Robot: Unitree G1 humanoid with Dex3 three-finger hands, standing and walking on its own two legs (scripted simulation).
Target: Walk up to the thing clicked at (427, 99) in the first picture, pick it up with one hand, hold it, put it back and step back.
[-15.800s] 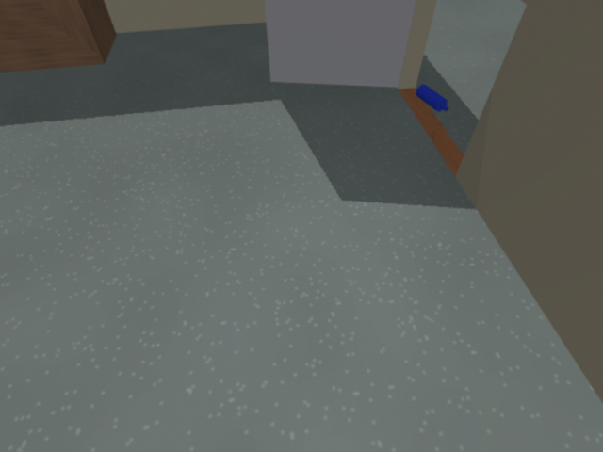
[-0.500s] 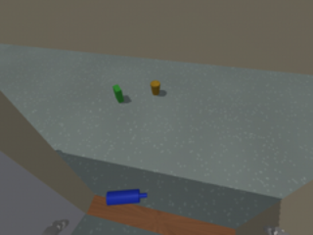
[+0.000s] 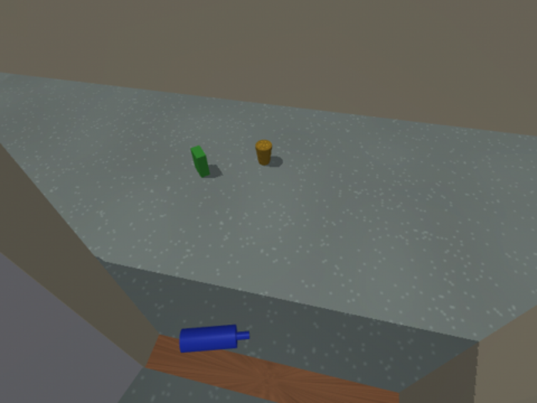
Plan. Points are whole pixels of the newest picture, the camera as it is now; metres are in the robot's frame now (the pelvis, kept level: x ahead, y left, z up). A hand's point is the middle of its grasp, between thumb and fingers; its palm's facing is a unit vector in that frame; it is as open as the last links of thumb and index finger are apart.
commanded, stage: walk up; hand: left
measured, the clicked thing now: (215, 337) +0.43 +0.23 -0.74
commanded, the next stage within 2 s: stand in 0.14 s
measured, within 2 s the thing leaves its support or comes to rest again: neither
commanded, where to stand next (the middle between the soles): +0.04 +0.02 m, yaw +0 degrees
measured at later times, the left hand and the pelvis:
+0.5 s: hand out of the picture +0.09 +0.24 -0.16, palm faces -0.05 -0.94 -0.33, open 7.3 cm; pelvis +0.01 -0.01 +0.00, yaw +0 degrees
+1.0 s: hand out of the picture +0.10 +0.23 -0.15, palm faces -0.05 -0.93 -0.35, open 7.3 cm; pelvis +0.02 -0.02 +0.00, yaw -1 degrees
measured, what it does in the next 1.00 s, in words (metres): stands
